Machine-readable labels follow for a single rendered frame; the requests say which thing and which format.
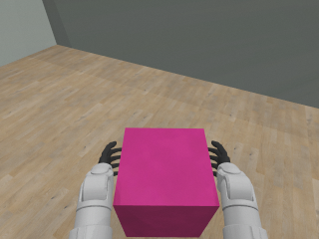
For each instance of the left robot hand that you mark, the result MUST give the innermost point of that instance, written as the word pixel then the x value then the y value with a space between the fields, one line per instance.
pixel 107 158

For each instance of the carton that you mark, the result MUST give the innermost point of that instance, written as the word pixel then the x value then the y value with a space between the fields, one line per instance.
pixel 165 184

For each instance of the robot left forearm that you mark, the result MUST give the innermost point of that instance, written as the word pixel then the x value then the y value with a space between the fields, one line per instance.
pixel 94 206

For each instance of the right robot hand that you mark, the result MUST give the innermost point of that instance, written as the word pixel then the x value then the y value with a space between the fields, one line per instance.
pixel 221 157

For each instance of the robot right forearm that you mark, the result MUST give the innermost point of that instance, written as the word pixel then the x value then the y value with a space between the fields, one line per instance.
pixel 239 204

